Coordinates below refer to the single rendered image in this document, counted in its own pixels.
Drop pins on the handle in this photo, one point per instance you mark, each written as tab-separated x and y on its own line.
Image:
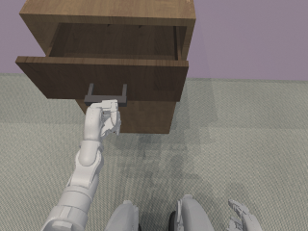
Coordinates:
121	99

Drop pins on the robot left hand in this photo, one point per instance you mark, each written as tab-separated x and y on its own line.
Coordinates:
95	120

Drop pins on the drawer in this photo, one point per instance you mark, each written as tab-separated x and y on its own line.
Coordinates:
146	58

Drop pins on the robot thigh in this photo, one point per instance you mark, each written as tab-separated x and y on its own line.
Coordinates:
191	214
124	218

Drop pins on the cabinet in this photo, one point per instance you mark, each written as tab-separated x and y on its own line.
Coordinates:
42	18

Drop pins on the right robot thigh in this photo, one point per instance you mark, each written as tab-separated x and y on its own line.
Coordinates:
191	214

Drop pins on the robot right hand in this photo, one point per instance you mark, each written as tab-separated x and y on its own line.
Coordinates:
249	222

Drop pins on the robot left forearm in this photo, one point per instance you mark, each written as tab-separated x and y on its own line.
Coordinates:
71	212

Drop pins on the left robot thigh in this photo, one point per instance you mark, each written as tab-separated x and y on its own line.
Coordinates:
124	218

